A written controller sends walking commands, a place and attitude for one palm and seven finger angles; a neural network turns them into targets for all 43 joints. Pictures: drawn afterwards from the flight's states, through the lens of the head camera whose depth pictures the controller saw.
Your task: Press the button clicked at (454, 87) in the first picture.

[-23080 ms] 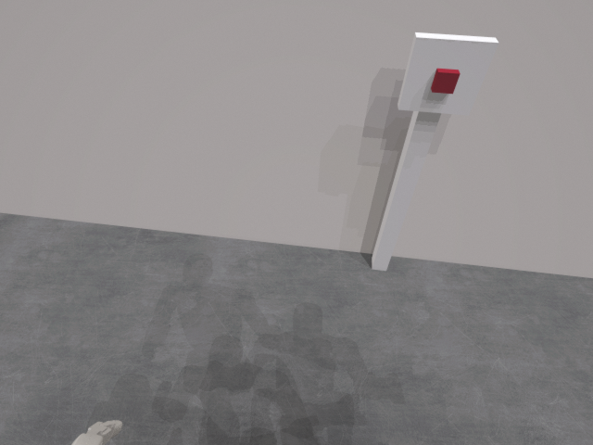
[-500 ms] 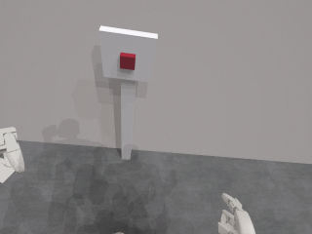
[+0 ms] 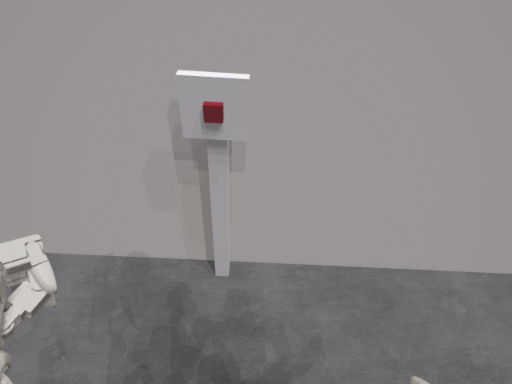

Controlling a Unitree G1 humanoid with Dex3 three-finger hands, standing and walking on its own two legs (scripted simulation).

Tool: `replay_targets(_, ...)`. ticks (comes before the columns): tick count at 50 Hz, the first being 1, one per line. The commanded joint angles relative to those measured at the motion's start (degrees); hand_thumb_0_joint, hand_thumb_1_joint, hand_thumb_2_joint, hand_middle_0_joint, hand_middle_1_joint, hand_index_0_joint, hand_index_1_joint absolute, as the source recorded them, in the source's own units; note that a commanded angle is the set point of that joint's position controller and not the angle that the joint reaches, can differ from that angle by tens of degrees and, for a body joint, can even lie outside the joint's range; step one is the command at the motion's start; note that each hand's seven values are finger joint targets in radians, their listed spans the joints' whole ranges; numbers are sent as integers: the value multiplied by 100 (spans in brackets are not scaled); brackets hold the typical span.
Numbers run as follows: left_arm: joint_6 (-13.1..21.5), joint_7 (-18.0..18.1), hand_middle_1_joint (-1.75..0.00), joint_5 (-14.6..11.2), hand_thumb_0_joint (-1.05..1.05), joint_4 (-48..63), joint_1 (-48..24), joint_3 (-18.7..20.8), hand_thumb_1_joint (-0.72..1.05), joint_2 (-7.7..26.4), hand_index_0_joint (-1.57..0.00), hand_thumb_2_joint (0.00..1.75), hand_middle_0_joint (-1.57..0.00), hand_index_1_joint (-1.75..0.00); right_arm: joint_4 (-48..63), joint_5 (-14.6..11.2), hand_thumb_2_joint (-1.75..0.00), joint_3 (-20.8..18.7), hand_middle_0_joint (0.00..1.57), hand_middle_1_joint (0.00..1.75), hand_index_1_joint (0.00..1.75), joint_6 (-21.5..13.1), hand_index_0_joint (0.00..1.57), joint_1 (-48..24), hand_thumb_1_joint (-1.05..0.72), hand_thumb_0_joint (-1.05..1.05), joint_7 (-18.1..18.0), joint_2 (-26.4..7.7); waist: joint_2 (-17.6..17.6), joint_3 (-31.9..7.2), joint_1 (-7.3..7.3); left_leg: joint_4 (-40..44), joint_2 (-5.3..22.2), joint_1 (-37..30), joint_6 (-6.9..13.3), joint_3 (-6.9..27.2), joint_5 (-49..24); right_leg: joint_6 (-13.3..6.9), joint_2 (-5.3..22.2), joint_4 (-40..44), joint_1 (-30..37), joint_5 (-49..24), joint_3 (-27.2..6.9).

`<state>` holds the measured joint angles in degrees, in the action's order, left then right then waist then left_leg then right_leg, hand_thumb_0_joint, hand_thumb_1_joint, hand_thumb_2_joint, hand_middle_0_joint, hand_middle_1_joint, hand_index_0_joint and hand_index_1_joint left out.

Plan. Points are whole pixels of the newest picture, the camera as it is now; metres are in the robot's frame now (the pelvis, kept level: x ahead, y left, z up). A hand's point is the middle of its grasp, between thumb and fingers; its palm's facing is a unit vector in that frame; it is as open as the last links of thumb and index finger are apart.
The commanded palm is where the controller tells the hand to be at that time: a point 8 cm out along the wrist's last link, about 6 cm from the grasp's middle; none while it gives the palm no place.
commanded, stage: stop stepping back and stand still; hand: left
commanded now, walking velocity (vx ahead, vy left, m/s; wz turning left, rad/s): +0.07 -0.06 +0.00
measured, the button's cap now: (213, 111) +0.74 +0.16 +0.08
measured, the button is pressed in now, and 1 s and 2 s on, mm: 0 0 0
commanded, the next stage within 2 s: let the arm hang, fingers relaxed in 1.68 s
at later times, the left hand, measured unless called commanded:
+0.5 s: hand (46, 298) +0.17 +0.25 +0.15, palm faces +0.42 -0.84 -0.36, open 3.1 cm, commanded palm +0.11 +0.29 +0.18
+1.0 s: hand (63, 262) +0.21 +0.26 +0.15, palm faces +0.32 -0.84 -0.44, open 3.1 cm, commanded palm +0.15 +0.30 +0.18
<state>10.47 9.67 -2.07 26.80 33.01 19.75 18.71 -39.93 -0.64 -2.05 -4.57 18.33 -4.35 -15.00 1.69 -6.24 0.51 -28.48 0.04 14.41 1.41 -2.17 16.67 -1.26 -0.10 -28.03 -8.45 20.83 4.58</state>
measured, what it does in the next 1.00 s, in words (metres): steps on the spot: left foot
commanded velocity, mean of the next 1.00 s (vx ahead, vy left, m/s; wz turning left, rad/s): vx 0.05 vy -0.01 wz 0.00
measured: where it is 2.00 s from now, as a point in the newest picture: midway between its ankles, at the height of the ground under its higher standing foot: outside the picture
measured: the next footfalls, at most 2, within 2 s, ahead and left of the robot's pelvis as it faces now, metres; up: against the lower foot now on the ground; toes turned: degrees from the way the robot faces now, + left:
left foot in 0.46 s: +0.06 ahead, +0.13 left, +0.00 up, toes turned +2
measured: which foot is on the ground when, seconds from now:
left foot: down 0.00-0.22, up 0.24-0.44, down 0.46-1.00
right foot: down 0.00-1.00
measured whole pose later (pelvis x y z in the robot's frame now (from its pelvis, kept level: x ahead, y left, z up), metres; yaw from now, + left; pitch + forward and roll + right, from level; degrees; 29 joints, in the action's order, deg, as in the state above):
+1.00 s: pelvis +0.01 +0.02 +0.01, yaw -1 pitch +0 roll +0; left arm 11.1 8.6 -1.7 33.2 35.2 19.2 22.1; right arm -34.1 -0.3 0.2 -5.2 10.2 -3.2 -11.4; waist 1.9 2.7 0.1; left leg -27.2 0.8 13.6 0.7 -2.4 14.0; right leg -0.9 -1.0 -25.1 -9.3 16.2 1.8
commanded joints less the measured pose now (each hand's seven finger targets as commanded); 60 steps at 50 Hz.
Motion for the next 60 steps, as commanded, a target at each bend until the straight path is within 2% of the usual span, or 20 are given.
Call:
replay_targets(1,494,97,-150,133,0,1861,-648,526,90,1351,-130,90,-130,-150,1284,18,-90,-117,20,30,30,-492,20,-888,-90,0,-35,-560,-883,-16,-114,222,932,-1353,682,1031,-2488,431,280,-640,-1063,-2156,-508)
replay_targets(3,490,25,-150,111,0,2300,-523,464,90,1359,-130,90,-130,-150,1326,68,-90,15,20,30,30,-565,20,-1100,-90,0,34,-380,-1557,321,-94,1239,1216,-393,670,1649,-1325,255,48,-1050,-958,459,-225)
replay_targets(8,473,57,-150,46,0,1822,382,972,90,1379,-130,90,-130,-150,1430,56,-90,-35,20,30,30,-534,20,-1108,-90,0,73,-349,-913,701,-46,1173,805,1535,332,960,1819,-20,37,281,487,219,-217)
replay_targets(9,485,47,-150,29,0,1607,500,1031,90,1339,-130,90,-130,-150,1445,67,-90,-67,20,30,30,-464,20,-1066,-90,0,66,-336,-723,703,-66,630,548,1785,214,705,1923,-175,196,564,517,582,-631)
replay_targets(10,476,31,-150,23,0,1390,581,1020,90,1305,-130,90,-130,-150,1485,64,-90,-116,20,30,30,-379,20,-1048,-90,0,73,-303,69,761,-47,-499,158,1992,65,382,1693,-493,654,1121,199,1683,-1676)
replay_targets(11,441,14,-150,-9,0,1153,718,963,90,1215,-130,90,-130,-150,1457,31,-90,-177,20,30,30,-275,20,-1007,-90,0,108,-314,966,848,-31,-2046,-71,2252,-54,101,1182,-953,1567,1983,-163,2671,-3215)
replay_targets(12,477,-5,-150,-35,0,1176,324,805,90,1113,-130,90,-130,-150,1399,30,-90,-196,20,30,30,-219,20,-1013,-90,0,129,-373,1017,1041,-92,-3060,-7,2465,-90,215,1004,-1162,1975,2166,-323,2190,-3480)
replay_targets(15,589,-39,-150,-4,0,1008,46,720,90,1060,-130,90,-130,-150,1248,96,-90,-42,20,30,30,-259,20,-873,-90,0,122,-261,385,683,-229,-2736,306,2155,-84,271,330,-1071,1642,1555,-50,-150,-2085)
replay_targets(20,559,45,-150,92,0,1699,-615,339,90,1020,-130,90,-130,-150,1278,138,-90,-8,20,30,30,-451,20,-1108,-90,0,-39,-245,333,543,-108,-47,40,-304,70,-329,-273,-558,947,990,-877,-1,-914)
replay_targets(21,569,57,-150,70,0,1976,-630,413,90,1141,-130,90,-130,-150,1310,141,-90,-60,20,30,30,-509,20,-1128,-90,0,-80,-345,-42,472,-112,287,141,-771,93,-153,-376,-388,779,620,-1041,-118,-778)
replay_targets(23,647,83,-150,103,0,2512,-683,489,90,1209,-130,90,-130,-150,1398,135,-90,-84,20,30,30,-548,20,-1060,-90,0,-53,-508,-1574,304,-76,844,1289,-1289,609,1704,-702,125,84,-801,-1648,-170,-400)
replay_targets(24,697,107,-150,130,0,2646,-659,622,90,1334,-130,90,-130,-150,1413,139,-90,-51,20,30,30,-602,20,-1018,-90,0,1,-415,-1599,158,-24,1013,1670,-1282,860,2163,-1412,249,-51,-1360,-1688,341,-332)
replay_targets(26,657,55,-150,78,0,2379,-214,933,90,1511,-130,90,-130,-150,1285,169,-90,-20,20,30,30,-679,20,-1049,-90,0,41,-267,-1704,226,16,1234,1555,-642,782,1797,-1248,201,83,-1556,-1294,758,-380)
replay_targets(29,588,37,-150,77,0,2121,354,909,90,1299,-130,90,-130,-150,1288,46,-90,27,20,30,30,-652,20,-1032,-90,0,142,-236,-1493,307,-3,643,1193,-16,458,767,-1662,209,77,-229,-347,-188,-189)
replay_targets(32,577,-23,-150,-9,0,1651,828,954,90,1213,-130,90,-130,-150,1386,8,-90,-38,20,30,30,-506,20,-1008,-90,0,203,-240,16,187,-125,-209,437,529,-9,216,-836,-26,532,754,258,-2022,-1133)
replay_targets(35,527,-22,-150,-120,0,1406,747,955,90,1162,-130,90,-130,-150,1353,-14,-90,-85,20,30,30,-351,20,-1014,-90,0,240,-236,796,282,-179,-664,172,505,-156,139,-238,-337,1147,1107,-32,-2166,-1848)
replay_targets(37,502,8,-150,-95,0,1281,696,874,90,1137,-130,90,-130,-150,1339,-6,-90,-5,20,30,30,-276,20,-1082,-90,0,190,-181,542,239,-168,-316,175,488,-115,149,-278,-263,1102,912,211,-2881,-1526)
replay_targets(41,507,-12,-150,-17,0,1617,217,776,90,1266,-130,90,-130,-150,1377,46,-90,-39,20,30,30,-322,20,-1276,-90,0,45,-335,-309,20,-64,282,439,-669,41,255,-2432,168,355,441,-48,-3101,-817)
replay_targets(45,537,-1,-150,54,0,2070,45,615,90,1254,-130,90,-130,-150,1449,31,-90,-16,20,30,30,-377,20,-1173,-90,0,24,-310,-785,-274,-23,303,535,-888,77,388,-3272,190,176,245,203,-3009,-521)
replay_targets(60,495,-64,-150,-107,0,1432,597,700,90,1107,-130,90,-130,-150,1514,24,-90,-37,20,30,30,-233,20,-1186,-90,0,43,-359,-490,162,-65,777,418,-133,-40,399,-1532,181,108,815,196,-1979,-570)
